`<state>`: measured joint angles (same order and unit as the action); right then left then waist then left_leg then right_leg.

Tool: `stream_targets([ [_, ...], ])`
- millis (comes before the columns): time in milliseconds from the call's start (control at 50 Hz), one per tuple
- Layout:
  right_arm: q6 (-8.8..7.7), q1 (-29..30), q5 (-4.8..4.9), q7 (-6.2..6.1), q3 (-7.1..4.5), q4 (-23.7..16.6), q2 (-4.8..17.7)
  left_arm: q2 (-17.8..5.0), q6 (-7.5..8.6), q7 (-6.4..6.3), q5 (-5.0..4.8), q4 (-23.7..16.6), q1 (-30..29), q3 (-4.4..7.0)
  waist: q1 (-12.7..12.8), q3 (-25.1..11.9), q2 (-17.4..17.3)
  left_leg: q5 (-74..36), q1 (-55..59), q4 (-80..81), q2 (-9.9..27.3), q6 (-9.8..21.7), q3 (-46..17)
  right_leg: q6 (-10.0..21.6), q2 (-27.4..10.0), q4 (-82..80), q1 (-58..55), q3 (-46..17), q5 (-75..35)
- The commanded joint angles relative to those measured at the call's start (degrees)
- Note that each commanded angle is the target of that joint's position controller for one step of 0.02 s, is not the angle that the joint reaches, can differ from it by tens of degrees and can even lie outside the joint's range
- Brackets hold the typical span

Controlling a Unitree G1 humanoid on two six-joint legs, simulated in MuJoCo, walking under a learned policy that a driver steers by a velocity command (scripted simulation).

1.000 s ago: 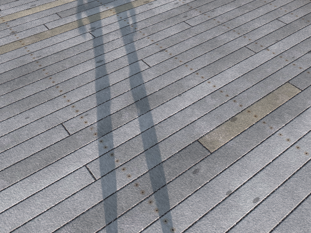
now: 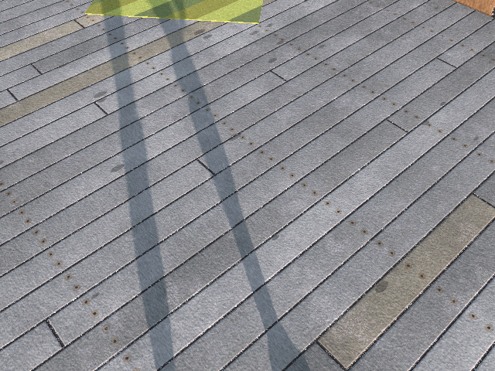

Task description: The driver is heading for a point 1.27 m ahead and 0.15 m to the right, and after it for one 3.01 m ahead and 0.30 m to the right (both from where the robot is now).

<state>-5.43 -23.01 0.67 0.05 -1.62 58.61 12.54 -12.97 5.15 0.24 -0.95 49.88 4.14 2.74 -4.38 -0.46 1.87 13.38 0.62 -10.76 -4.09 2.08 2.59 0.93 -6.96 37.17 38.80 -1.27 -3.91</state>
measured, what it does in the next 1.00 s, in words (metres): walks ahead: right foot, then left foot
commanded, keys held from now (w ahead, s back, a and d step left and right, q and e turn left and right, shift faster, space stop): w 0.92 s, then w+e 0.08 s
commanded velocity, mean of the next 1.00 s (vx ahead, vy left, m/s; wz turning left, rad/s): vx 0.50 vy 0.00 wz -0.01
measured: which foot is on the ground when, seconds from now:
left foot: down 0.00-0.14, up 0.16-0.70, down 0.72-1.00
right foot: up 0.00-0.10, down 0.12-0.74, up 0.76-1.00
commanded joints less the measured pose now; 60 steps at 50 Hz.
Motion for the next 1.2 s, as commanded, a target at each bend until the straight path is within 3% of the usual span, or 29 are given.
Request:
stream_targets([
  [20,0.25,-3.1,0.45,-0.52,-2.15,-1.0,9.9,-2.8,1.24,1.21,-0.44,-5.5,-8.0,0.05,-0.1,6.1,-5.3,-11.6,-0.3,1.6,18.0,9.1,-8.1,0.8,1.3,-5.0,0.8,0.8,1.7],
  [80,0.94,-1.3,0.53,-0.71,-2.68,-1.2,10.7,-5.4,1.82,1.89,-0.45,-5.5,-4.5,0.89,3.1,3.8,-6.2,-22.0,2.9,-4.0,19.1,7.7,-7.8,3.3,3.5,-8.0,-6.2,2.2,7.9],
  [100,1.22,0.1,0.41,-0.67,-2.70,-1.5,10.8,-7.0,1.92,1.75,-0.36,-4.0,1.2,1.83,6.4,0.4,-6.7,-31.8,2.1,-10.7,17.6,6.6,-6.3,4.6,5.5,-9.0,-14.5,3.7,8.3],
  [120,1.44,0.8,-0.06,-0.62,-2.08,-2.1,9.2,-10.1,1.94,1.38,-0.29,-0.7,11.8,3.42,10.9,-6.0,-5.5,-35.8,-2.2,-23.2,14.0,4.9,-3.6,6.5,5.8,-8.7,-28.5,3.7,7.6],
  [140,1.25,-0.3,-1.34,-0.59,-0.94,-3.9,6.8,-15.5,1.68,0.81,0.46,1.2,22.5,4.64,13.2,-15.5,3.5,-17.9,-15.2,-43.8,9.5,2.6,-0.3,10.5,-6.7,-8.5,-46.6,-11.7,7.8],
  [160,-0.30,-7.0,0.16,0.09,0.93,-3.4,-0.6,-16.8,1.55,1.37,0.80,2.2,24.0,4.80,9.2,-21.8,19.1,16.3,-37.0,-61.8,-0.5,-0.1,-3.4,19.5,-17.1,-18.4,-62.4,-39.8,18.7],
  [180,-1.74,-3.7,1.25,0.26,-0.48,-3.2,6.4,-11.2,1.80,1.63,0.54,1.4,21.0,3.16,10.2,-17.7,10.9,16.8,-42.8,-67.9,3.3,1.4,-10.5,16.8,-15.2,-20.7,-58.8,-39.3,22.0],
  [200,-2.42,2.3,2.21,0.41,-1.18,-5.1,9.0,-8.3,1.83,1.46,0.57,0.3,16.1,2.28,9.4,-10.8,7.0,12.0,-44.7,-68.0,6.1,2.6,-9.3,14.1,-13.2,-20.7,-51.3,-29.4,18.2],
  [220,-2.33,4.9,1.80,0.01,-1.21,-5.6,8.5,-7.3,1.87,1.68,0.77,-0.6,11.1,1.70,7.1,-6.6,0.7,6.6,-41.9,-64.6,9.3,2.3,-7.7,12.9,-11.0,-22.4,-42.3,-22.2,11.1],
  [240,-1.75,6.1,0.70,-0.41,-1.78,-5.8,8.2,-5.9,2.01,1.82,1.06,-0.9,8.8,1.29,5.6,-4.1,-0.4,3.6,-39.5,-60.7,11.1,2.1,-7.5,12.3,-9.1,-24.2,-36.4,-18.0,7.9],
  [300,0.36,3.6,0.47,-0.52,-1.89,-5.2,5.4,-5.2,2.29,1.99,1.31,1.0,10.0,1.06,3.0,-1.8,1.4,0.8,-34.5,-55.3,12.6,1.3,-6.8,12.5,-6.0,-28.0,-29.9,-10.8,2.3],
  [340,1.10,6.4,0.19,-0.68,-2.09,-6.3,5.2,-7.4,2.28,1.29,1.32,1.9,11.7,1.57,3.0,0.1,1.5,-3.2,-38.1,-51.2,13.0,0.4,-6.3,13.0,-6.2,-29.5,-29.8,-8.6,-0.6],
  [480,0.55,20.6,-0.06,-0.06,-2.13,-10.4,4.2,-8.2,1.11,-0.37,0.66,4.2,17.8,1.53,6.8,3.5,1.3,-19.4,-41.8,-29.7,11.2,-1.0,-4.1,10.3,-4.3,-31.5,-33.7,-3.2,2.0],
  [620,-0.51,29.5,0.69,2.06,-1.58,-14.1,4.3,-8.8,-0.35,-0.92,0.11,7.3,22.3,2.08,8.6,6.5,1.8,-14.2,-43.1,-20.2,9.1,1.1,-2.8,9.7,-8.0,-27.0,-44.5,-2.6,-1.3],
  [680,-0.98,23.5,0.66,2.41,-2.66,-13.2,6.8,-10.5,-0.90,-1.14,-0.04,7.0,19.5,2.69,4.4,2.3,3.8,-9.3,-30.7,-18.3,5.8,3.4,-0.2,8.0,-8.2,-19.8,-44.8,-1.8,-17.8],
  [700,-0.99,15.9,0.50,2.16,-3.89,-10.8,8.8,-10.0,-1.19,-1.11,0.04,6.7,18.1,2.48,0.3,-2.1,3.4,-9.7,-20.1,-17.3,3.5,4.8,1.7,6.8,-5.6,-11.0,-43.0,0.4,-26.2],
  [720,-0.93,5.0,0.20,1.68,-5.31,-7.8,12.1,-8.5,-1.25,-1.06,0.50,5.8,17.4,1.79,-4.0,-9.2,1.5,-11.2,-3.2,-19.1,6.9,7.4,-2.3,4.8,-2.5,2.8,-34.0,2.5,-21.4],
  [740,-0.57,-3.3,-1.14,1.19,-6.62,-6.2,17.5,-3.0,-0.41,-0.56,0.85,4.9,23.0,0.19,-2.8,-18.0,-10.7,-4.2,19.7,-16.9,22.0,15.4,-26.7,0.8,6.1,26.0,-11.0,4.7,3.5],
  [760,-0.46,-3.5,-0.64,1.40,-5.53,-6.0,15.1,-1.8,1.22,-0.15,0.13,5.6,23.8,-0.49,-2.3,-22.9,-16.8,0.3,23.8,-7.4,27.6,19.0,-45.5,0.5,10.7,37.5,-1.1,-3.4,36.3],
  [780,-0.59,1.0,0.06,1.46,-4.39,-6.5,11.4,-7.0,2.20,0.14,-1.41,4.5,19.2,0.90,-1.9,-15.1,-12.8,2.9,17.7,-6.7,25.4,15.7,-38.6,1.7,6.6,42.2,4.5,-6.0,34.4],
  [800,-0.61,6.0,0.11,1.41,-3.66,-7.8,9.0,-8.3,2.61,0.02,-1.76,3.1,14.7,1.14,-0.5,-8.9,-8.8,-0.4,8.6,-5.8,23.2,13.2,-29.7,2.5,3.3,40.5,4.7,-4.1,29.2],
  [820,-0.69,10.2,-0.37,1.65,-3.14,-8.4,7.6,-7.9,2.42,-0.46,-1.14,2.7,12.4,1.44,1.6,-4.8,-4.7,-4.0,-0.4,-3.6,20.9,11.8,-23.8,2.5,0.8,36.4,2.1,-2.8,24.3],
  [840,-0.96,12.1,-0.97,1.88,-2.62,-8.5,6.1,-7.4,1.62,-0.90,-0.40,2.8,12.6,1.96,3.6,-2.6,-5.0,-6.6,-6.6,-1.4,18.9,10.9,-19.9,2.6,-1.0,33.1,-1.5,-3.0,21.5],
  [880,-1.22,11.7,-1.14,2.07,-2.50,-7.5,5.8,-4.4,0.02,-1.07,-0.18,3.5,15.4,1.77,5.6,-1.7,-6.4,-9.5,-12.0,1.5,17.3,11.4,-15.8,2.2,-2.0,29.7,-5.8,-2.7,19.4],
  [900,-1.26,10.6,-1.05,1.89,-2.29,-6.8,5.0,-4.7,-0.64,-1.33,-0.08,3.5,14.7,2.07,5.6,-0.8,-5.4,-10.1,-12.7,2.3,15.2,10.5,-13.0,2.4,-2.0,28.8,-5.3,-2.1,17.5],
  [920,-1.33,10.0,-1.16,1.43,-2.90,-6.4,8.1,-3.9,-0.88,-1.36,-0.02,2.8,14.0,1.95,6.2,0.0,-7.3,-11.4,-13.4,3.5,16.9,11.8,-12.8,1.6,-2.3,26.2,-3.6,-2.2,15.4],
  [980,-1.25,7.0,-1.34,0.23,-3.16,-5.2,8.7,-4.9,-1.05,-1.18,0.13,1.1,8.0,2.30,4.6,1.8,-4.4,-13.9,-9.7,4.7,17.0,10.9,-9.3,0.2,-2.6,17.9,2.5,-2.7,7.1],
  [1060,-1.12,4.9,-1.21,-0.53,-2.96,-4.4,8.9,-3.7,-0.76,-0.10,-0.26,-0.8,2.0,1.88,2.5,2.9,-4.8,-15.8,-6.6,5.3,16.0,8.4,-3.0,0.9,-0.2,6.9,2.3,-1.9,-2.4],
  [1200,0.53,1.2,-0.47,-1.10,-3.41,-2.4,9.6,-2.8,-0.70,2.32,-0.35,-6.1,-7.1,0.86,0.0,6.3,-4.1,-22.5,6.2,0.9,20.0,6.7,2.6,3.0,2.0,-2.2,5.8,1.3,3.2],
])
Next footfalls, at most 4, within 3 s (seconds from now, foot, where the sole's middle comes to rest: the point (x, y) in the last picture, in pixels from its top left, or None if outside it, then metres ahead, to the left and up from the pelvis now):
0.12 right None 0.26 -0.14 -0.78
0.72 left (211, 347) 0.58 0.09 -0.78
1.30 right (287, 249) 0.88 -0.16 -0.78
1.82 left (247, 175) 1.20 -0.06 -0.78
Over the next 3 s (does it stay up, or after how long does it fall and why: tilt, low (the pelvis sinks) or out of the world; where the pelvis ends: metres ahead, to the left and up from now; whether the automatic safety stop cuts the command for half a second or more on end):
stays up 1.62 -0.12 -0.01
